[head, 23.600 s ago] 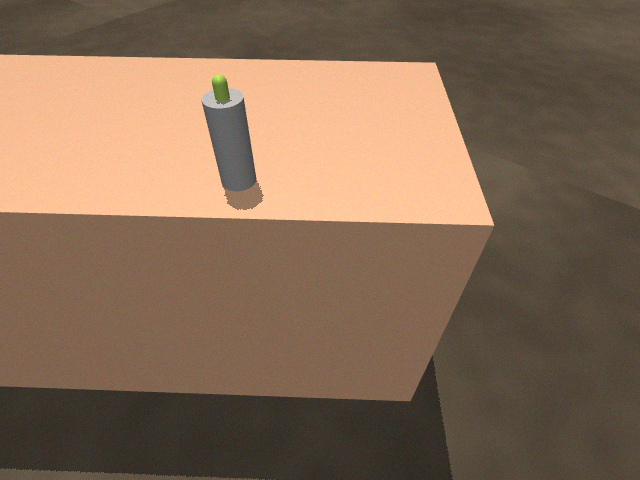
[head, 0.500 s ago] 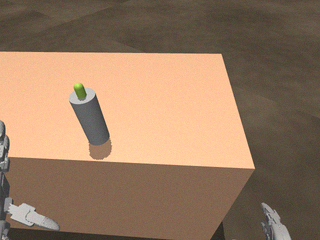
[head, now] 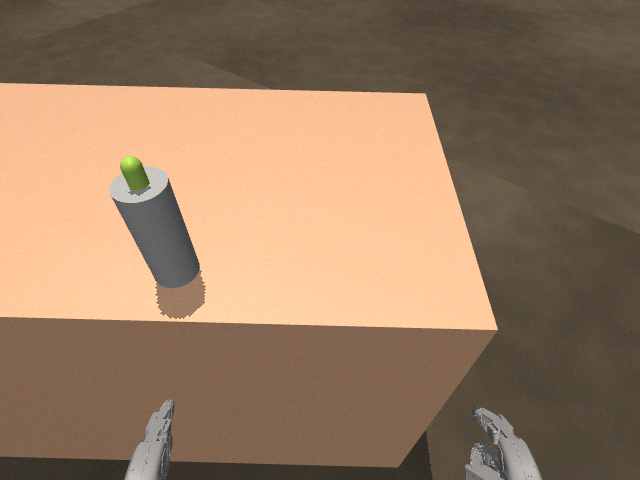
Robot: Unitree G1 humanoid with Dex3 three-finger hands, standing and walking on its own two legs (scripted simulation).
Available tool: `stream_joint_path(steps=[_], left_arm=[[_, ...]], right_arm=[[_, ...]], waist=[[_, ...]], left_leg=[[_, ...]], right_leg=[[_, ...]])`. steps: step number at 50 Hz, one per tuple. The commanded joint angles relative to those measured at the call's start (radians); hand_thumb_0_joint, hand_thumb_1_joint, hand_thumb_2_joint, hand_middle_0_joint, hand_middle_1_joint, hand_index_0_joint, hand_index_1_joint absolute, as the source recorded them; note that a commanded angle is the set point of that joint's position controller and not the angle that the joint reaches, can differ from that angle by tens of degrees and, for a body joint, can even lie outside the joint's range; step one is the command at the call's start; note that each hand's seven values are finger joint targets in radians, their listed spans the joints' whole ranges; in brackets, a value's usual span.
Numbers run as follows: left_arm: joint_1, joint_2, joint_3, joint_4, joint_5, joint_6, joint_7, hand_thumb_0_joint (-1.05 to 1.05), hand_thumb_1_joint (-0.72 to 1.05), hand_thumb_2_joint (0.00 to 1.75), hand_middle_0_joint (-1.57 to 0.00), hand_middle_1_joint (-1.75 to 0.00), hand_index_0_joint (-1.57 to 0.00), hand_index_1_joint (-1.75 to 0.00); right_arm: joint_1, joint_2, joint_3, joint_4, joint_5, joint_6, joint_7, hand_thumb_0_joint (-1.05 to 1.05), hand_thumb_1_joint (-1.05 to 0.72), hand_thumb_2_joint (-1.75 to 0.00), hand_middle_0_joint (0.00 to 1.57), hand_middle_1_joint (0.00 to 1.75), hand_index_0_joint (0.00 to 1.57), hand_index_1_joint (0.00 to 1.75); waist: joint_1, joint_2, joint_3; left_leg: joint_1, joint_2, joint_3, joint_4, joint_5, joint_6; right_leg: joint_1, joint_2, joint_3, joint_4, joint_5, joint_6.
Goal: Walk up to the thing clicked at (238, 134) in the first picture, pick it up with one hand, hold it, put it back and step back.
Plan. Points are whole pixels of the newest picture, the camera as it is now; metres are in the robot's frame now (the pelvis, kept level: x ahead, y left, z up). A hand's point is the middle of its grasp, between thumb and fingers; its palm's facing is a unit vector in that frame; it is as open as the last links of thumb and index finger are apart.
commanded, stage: home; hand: left
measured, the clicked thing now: (156, 222) +0.40 +0.23 +0.12
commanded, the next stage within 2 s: none
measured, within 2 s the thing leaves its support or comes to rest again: neither
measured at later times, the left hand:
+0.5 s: hand (200, 477) +0.16 +0.18 -0.12, palm faces -0.01 -0.96 -0.27, open 17.6 cm
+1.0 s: hand out of the picture +0.02 +0.28 -0.15, palm faces -0.09 -0.92 -0.38, open 17.6 cm
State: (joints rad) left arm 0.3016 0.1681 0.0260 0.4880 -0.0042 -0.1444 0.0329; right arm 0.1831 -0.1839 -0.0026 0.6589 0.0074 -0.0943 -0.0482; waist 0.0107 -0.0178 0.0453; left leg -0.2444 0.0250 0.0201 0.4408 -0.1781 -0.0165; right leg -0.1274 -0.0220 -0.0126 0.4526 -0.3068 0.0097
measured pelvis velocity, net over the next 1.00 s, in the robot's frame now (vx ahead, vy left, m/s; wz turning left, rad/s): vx -0.02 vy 0.02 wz -0.02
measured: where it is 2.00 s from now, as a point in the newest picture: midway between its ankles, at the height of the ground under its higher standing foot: outside the picture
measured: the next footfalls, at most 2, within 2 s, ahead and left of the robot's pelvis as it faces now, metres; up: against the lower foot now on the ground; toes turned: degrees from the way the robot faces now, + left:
none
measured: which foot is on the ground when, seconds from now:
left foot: down 0.00-1.00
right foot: down 0.00-1.00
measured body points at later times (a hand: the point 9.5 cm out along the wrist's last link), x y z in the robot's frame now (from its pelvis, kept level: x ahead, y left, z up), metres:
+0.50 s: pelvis +0.00 +0.00 +0.00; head +0.01 -0.01 +0.45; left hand +0.16 +0.23 -0.10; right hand +0.13 -0.25 -0.11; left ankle +0.04 +0.13 -0.74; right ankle -0.04 -0.12 -0.74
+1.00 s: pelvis -0.02 +0.02 +0.00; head -0.03 +0.02 +0.45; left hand +0.03 +0.33 -0.13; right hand +0.03 -0.29 -0.13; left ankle +0.04 +0.13 -0.74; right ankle -0.04 -0.12 -0.74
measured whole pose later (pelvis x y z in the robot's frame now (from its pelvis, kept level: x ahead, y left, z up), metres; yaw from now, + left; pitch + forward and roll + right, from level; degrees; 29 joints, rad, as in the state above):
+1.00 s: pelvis -0.02 +0.02 +0.00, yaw -1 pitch -3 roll +0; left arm 0.22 0.39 -0.03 1.10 0.02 -0.01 0.00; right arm 0.18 -0.36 0.00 1.10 -0.02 0.00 0.03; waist 0.00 0.00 0.03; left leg -0.20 0.02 0.04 0.38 -0.13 0.00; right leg -0.09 -0.03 0.01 0.37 -0.24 0.03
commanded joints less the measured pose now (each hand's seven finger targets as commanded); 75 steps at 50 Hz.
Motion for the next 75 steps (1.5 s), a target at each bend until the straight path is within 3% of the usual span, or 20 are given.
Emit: stream_joint_path(steps=[1,4,5,12,16,21,22,24,25,27,31,33,42,48,50,54,60,69,71,75], left_arm=[[-0.135,0.121,0.051,-0.096,-0.005,-0.056,0.034,0.0,-0.57,0.04,-0.05,-0.05,-0.05,-0.05],[-0.158,0.146,0.068,-0.074,-0.001,-0.054,0.047,0.0,-0.54,0.07,-0.05,-0.06,-0.05,-0.05],[-0.159,0.122,0.04,-0.066,-0.003,-0.055,0.046,0.0,-0.56,0.05,-0.05,-0.05,-0.05,-0.05],[-0.16,0.088,0.009,-0.034,-0.005,-0.035,0.06,0.0,-0.57,0.05,-0.05,-0.05,-0.05,-0.05],[-0.136,0.101,0.022,-0.008,-0.004,-0.031,0.061,0.0,-0.6,0.03,-0.04,-0.04,-0.04,-0.04],[-0.161,0.109,0.034,-0.023,-0.004,-0.029,0.064,0.0,-0.58,0.04,-0.05,-0.05,-0.05,-0.05],[-0.06,0.368,0.067,0.155,0.059,0.019,0.038,0.0,-0.57,0.06,-0.05,-0.06,-0.06,-0.06],[-0.052,0.358,0.06,0.174,0.051,0.049,0.021,0.0,-0.6,0.03,-0.04,-0.05,-0.05,-0.05],[-0.083,0.339,0.045,0.194,0.047,0.055,0.014,0.0,-0.58,0.04,-0.05,-0.05,-0.05,-0.05],[-0.111,0.326,0.022,0.233,0.037,0.061,0.004,0.0,-0.58,0.04,-0.05,-0.05,-0.05,-0.05],[-0.129,0.357,0.002,0.327,0.035,0.068,-0.006,0.0,-0.58,0.04,-0.05,-0.05,-0.05,-0.05],[-0.154,0.377,0.0,0.363,0.035,0.075,-0.01,0.0,-0.6,0.03,-0.04,-0.05,-0.05,-0.05],[-0.151,0.426,-0.013,0.498,0.025,0.101,-0.019,0.0,-0.58,0.04,-0.05,-0.05,-0.05,-0.05],[-0.133,0.437,-0.013,0.549,0.023,0.113,-0.021,0.0,-0.59,0.03,-0.04,-0.05,-0.05,-0.04],[-0.121,0.433,-0.013,0.56,0.023,0.114,-0.022,0.0,-0.61,0.02,-0.04,-0.04,-0.04,-0.04],[-0.115,0.43,-0.013,0.569,0.022,0.11,-0.022,0.0,-0.59,0.03,-0.04,-0.04,-0.04,-0.04],[-0.116,0.417,-0.01,0.575,0.022,0.115,-0.022,0.0,-0.59,0.03,-0.04,-0.05,-0.05,-0.05],[-0.138,0.414,-0.007,0.573,0.02,0.112,-0.021,0.0,-0.59,0.03,-0.04,-0.05,-0.04,-0.04],[-0.141,0.411,-0.007,0.575,0.022,0.115,-0.02,0.0,-0.56,0.05,-0.05,-0.05,-0.05,-0.05],[-0.145,0.406,-0.007,0.574,0.02,0.116,-0.021,0.0,-0.57,0.04,-0.05,-0.05,-0.05,-0.05]], right_arm=[[-0.048,-0.144,-0.03,-0.103,-0.003,-0.027,-0.014,0.0,-0.89,-0.9,0.2,0.3,0.2,0.3],[-0.042,-0.15,-0.034,-0.099,-0.002,-0.017,-0.016,0.0,-0.89,-0.9,0.2,0.3,0.2,0.3],[-0.048,-0.153,-0.036,-0.102,-0.001,-0.012,-0.014,0.0,-0.89,-0.9,0.2,0.3,0.2,0.3],[-0.039,-0.161,-0.041,-0.101,0.001,0.002,-0.016,0.0,-0.89,-0.9,0.2,0.3,0.2,0.3],[-0.038,-0.156,-0.038,-0.102,0.003,0.013,-0.014,0.0,-0.89,-0.9,0.2,0.3,0.2,0.3],[-0.039,-0.158,-0.039,-0.1,0.002,0.027,-0.017,0.0,-0.89,-0.9,0.2,0.3,0.2,0.3],[0.018,-0.311,-0.084,0.006,-0.069,0.043,0.013,0.0,-0.9,-0.91,0.2,0.3,0.2,0.3],[-0.009,-0.299,-0.078,0.021,-0.053,0.057,0.037,0.0,-0.9,-0.9,0.2,0.3,0.2,0.3],[-0.001,-0.282,-0.069,0.04,-0.044,0.058,0.042,0.0,-0.9,-0.9,0.2,0.3,0.2,0.3],[-0.011,-0.293,-0.061,0.085,-0.035,0.057,0.052,0.0,-0.9,-0.9,0.2,0.3,0.2,0.3],[-0.046,-0.307,-0.052,0.162,-0.032,0.064,0.061,0.0,-0.9,-0.9,0.2,0.3,0.2,0.3],[-0.059,-0.322,-0.049,0.2,-0.029,0.069,0.063,0.0,-0.9,-0.9,0.2,0.3,0.2,0.3],[-0.079,-0.378,-0.038,0.334,-0.025,0.068,0.058,0.0,-0.9,-0.9,0.2,0.3,0.2,0.3],[-0.075,-0.396,-0.036,0.377,-0.028,0.073,0.057,0.0,-0.89,-0.9,0.2,0.3,0.2,0.3],[-0.072,-0.403,-0.037,0.384,-0.028,0.074,0.057,0.0,-0.89,-0.9,0.2,0.3,0.2,0.3],[-0.076,-0.394,-0.037,0.39,-0.025,0.068,0.055,0.0,-0.89,-0.9,0.2,0.3,0.2,0.3],[-0.074,-0.4,-0.04,0.397,-0.024,0.07,0.053,0.0,-0.89,-0.9,0.2,0.3,0.2,0.3],[-0.078,-0.385,-0.039,0.4,-0.018,0.068,0.052,0.0,-0.9,-0.9,0.2,0.3,0.2,0.3],[-0.083,-0.39,-0.039,0.402,-0.018,0.071,0.052,0.0,-0.9,-0.9,0.2,0.3,0.2,0.3],[-0.089,-0.382,-0.035,0.402,-0.017,0.072,0.053,0.0,-0.9,-0.9,0.2,0.3,0.2,0.3]], waist=[[-0.009,0.066,-0.105],[0.004,0.055,-0.155],[0.002,0.069,-0.138],[-0.003,0.011,-0.159],[0.009,-0.006,-0.132],[0.003,-0.008,-0.145],[-0.014,0.046,-0.187],[-0.007,0.044,-0.187],[-0.025,0.023,-0.159],[-0.02,-0.006,-0.126],[-0.027,-0.01,-0.078],[-0.03,0.011,-0.045],[-0.015,0.02,-0.056],[-0.015,0.038,-0.001],[-0.013,0.055,0.002],[-0.009,0.029,-0.046],[-0.012,0.056,-0.001],[-0.021,0.028,-0.027],[-0.021,0.029,0.0],[-0.019,0.027,-0.007]], left_leg=[[0.129,-0.024,0.04,-0.028,0.111,0.019],[0.137,-0.024,0.041,-0.022,0.137,0.02],[0.134,-0.024,0.042,-0.025,0.124,0.017],[0.144,-0.011,0.037,-0.02,0.173,0.018],[0.119,-0.016,0.043,-0.025,0.127,0.021],[0.133,-0.018,0.049,-0.016,0.167,0.024],[0.142,0.081,-0.043,0.077,0.316,0.05],[0.119,0.079,-0.049,0.067,0.3,0.062],[0.108,0.084,-0.056,0.043,0.249,0.056],[0.111,0.092,-0.069,0.03,0.233,0.057],[0.117,0.089,-0.075,0.003,0.193,0.048],[0.119,0.085,-0.077,-0.028,0.114,0.044],[0.137,0.1,-0.103,-0.117,0.078,0.043],[0.094,0.101,-0.129,-0.178,-0.091,0.04],[0.073,0.102,-0.137,-0.194,-0.133,0.043],[0.117,0.102,-0.125,-0.172,-0.039,0.048],[0.082,0.107,-0.141,-0.202,-0.135,0.046],[0.118,0.099,-0.117,-0.164,-0.014,0.045],[0.097,0.1,-0.123,-0.177,-0.076,0.046],[0.096,0.102,-0.122,-0.18,-0.064,0.043]], right_leg=[[-0.11,0.018,-0.023,-0.077,0.203,-0.018],[-0.084,0.017,-0.022,-0.066,0.233,-0.015],[-0.1,0.018,-0.02,-0.069,0.214,-0.018],[-0.088,0.031,-0.028,-0.056,0.264,-0.014],[-0.092,0.027,-0.023,-0.067,0.226,-0.01],[-0.085,0.022,-0.018,-0.059,0.287,-0.002],[-0.067,-0.095,0.078,-0.017,0.442,-0.03],[-0.049,-0.106,0.085,-0.02,0.449,-0.037],[-0.07,-0.098,0.081,-0.034,0.37,-0.034],[-0.093,-0.09,0.071,-0.058,0.318,-0.033],[-0.104,-0.098,0.092,-0.111,0.277,-0.032],[-0.126,-0.1,0.111,-0.148,0.168,-0.038],[-0.061,-0.092,0.105,-0.166,0.119,-0.039],[-0.094,-0.081,0.102,-0.189,-0.001,-0.037],[-0.091,-0.077,0.101,-0.189,-0.008,-0.036],[-0.064,-0.093,0.112,-0.187,0.07,-0.04],[-0.09,-0.08,0.098,-0.185,0.017,-0.035],[-0.074,-0.096,0.11,-0.191,0.082,-0.035],[-0.085,-0.092,0.105,-0.194,0.045,-0.034],[-0.08,-0.093,0.105,-0.191,0.041,-0.037]])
